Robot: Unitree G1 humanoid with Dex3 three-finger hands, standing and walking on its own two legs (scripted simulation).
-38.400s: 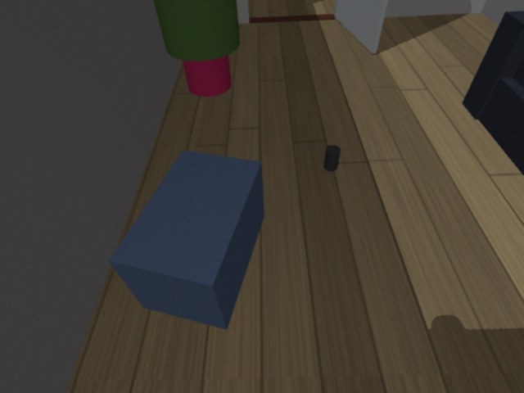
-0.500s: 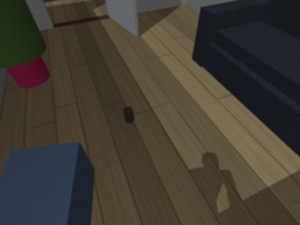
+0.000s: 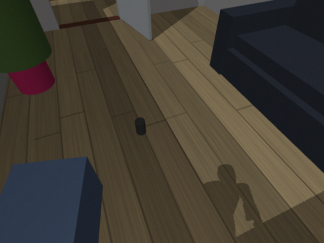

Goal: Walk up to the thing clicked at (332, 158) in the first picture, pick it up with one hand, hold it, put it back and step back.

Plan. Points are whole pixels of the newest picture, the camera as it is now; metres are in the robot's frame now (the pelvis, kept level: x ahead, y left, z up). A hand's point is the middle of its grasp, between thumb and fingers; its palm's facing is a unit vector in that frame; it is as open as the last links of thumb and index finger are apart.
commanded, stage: step back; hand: left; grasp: from the side
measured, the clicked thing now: (140, 126) +1.05 +0.23 -0.71
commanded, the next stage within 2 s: stand in 0.22 s
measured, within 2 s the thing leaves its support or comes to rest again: neither
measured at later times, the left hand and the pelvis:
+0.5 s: hand out of the picture +0.10 +0.24 -0.14, palm faces -0.02 -0.94 -0.33, open 7.4 cm; pelvis +0.00 -0.01 +0.01, yaw +0 degrees
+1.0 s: hand out of the picture +0.05 +0.24 -0.14, palm faces -0.02 -0.94 -0.35, open 7.4 cm; pelvis -0.02 -0.02 +0.01, yaw +0 degrees
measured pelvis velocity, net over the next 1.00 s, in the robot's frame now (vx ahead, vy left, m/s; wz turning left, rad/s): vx -0.02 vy -0.02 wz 0.00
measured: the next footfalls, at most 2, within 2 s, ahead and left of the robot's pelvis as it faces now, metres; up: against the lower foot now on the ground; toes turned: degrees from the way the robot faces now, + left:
none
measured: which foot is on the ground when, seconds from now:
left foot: down 0.00-1.00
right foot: down 0.00-1.00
